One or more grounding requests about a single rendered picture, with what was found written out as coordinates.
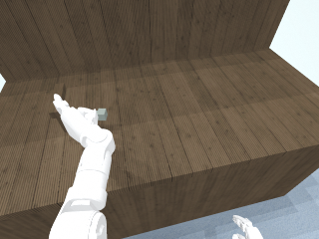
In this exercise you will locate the left robot forearm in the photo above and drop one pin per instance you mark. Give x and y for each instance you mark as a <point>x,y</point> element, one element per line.
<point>88,192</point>

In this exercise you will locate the robot right hand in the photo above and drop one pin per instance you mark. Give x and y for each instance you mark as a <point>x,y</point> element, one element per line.
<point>246,226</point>

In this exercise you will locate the counter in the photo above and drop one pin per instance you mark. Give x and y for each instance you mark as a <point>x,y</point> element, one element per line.
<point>205,117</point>

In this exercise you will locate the left robot upper arm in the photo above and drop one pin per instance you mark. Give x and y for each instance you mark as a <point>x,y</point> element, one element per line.
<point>91,224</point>

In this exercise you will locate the robot left hand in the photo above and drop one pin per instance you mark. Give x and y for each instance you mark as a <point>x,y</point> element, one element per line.
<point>75,120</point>

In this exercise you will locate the tap lever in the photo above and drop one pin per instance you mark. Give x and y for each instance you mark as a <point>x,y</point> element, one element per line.
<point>102,114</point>

